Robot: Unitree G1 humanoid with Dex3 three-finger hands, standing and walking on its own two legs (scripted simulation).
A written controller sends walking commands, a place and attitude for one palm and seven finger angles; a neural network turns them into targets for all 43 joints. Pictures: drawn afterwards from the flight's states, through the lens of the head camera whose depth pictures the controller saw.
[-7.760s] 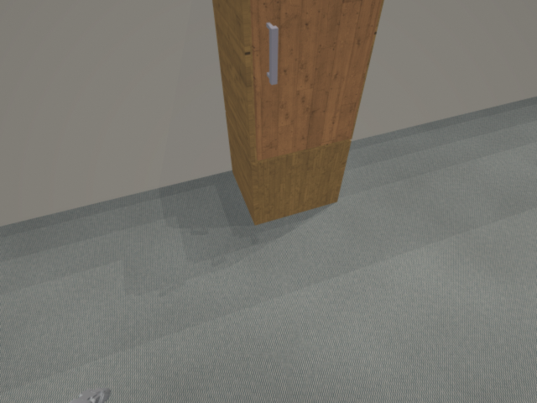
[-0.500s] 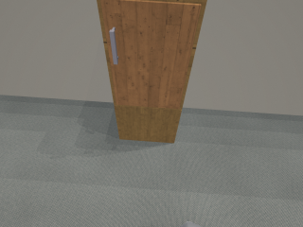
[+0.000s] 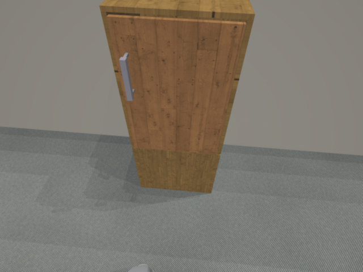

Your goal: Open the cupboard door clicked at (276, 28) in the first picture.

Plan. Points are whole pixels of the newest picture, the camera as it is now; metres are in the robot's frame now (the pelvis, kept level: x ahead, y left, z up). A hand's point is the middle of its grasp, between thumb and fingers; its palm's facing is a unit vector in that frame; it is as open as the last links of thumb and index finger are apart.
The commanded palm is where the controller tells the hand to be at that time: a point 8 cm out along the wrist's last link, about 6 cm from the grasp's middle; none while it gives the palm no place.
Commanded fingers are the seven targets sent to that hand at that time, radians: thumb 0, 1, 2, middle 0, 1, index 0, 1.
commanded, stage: take the last steps up to it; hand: left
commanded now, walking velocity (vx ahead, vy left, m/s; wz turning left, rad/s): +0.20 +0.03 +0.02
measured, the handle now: (128, 77) +0.69 +0.23 +0.06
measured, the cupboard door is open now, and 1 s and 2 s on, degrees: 0 0 0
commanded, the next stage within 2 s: come to a stop and stand still in 0.12 s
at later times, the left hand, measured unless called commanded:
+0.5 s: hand out of the picture +0.16 +0.23 -0.18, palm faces +0.02 -0.98 -0.19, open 7.3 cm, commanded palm none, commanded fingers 0.00 0.90 0.90 -0.20 -0.30 -0.20 -0.30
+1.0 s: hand out of the picture +0.12 +0.23 -0.18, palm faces +0.05 -0.98 -0.19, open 7.3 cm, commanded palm none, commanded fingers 0.00 0.90 0.90 -0.20 -0.30 -0.20 -0.30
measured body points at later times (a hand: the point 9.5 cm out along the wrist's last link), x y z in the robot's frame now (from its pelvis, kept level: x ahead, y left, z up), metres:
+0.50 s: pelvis +0.11 +0.05 +0.00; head +0.13 +0.06 +0.45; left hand +0.16 +0.28 -0.16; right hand +0.12 -0.17 -0.16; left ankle +0.12 +0.12 -0.74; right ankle +0.14 -0.09 -0.71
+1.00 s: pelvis +0.08 +0.05 -0.01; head +0.08 +0.05 +0.44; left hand +0.12 +0.28 -0.17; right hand +0.11 -0.19 -0.16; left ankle +0.05 +0.17 -0.74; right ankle +0.12 -0.09 -0.74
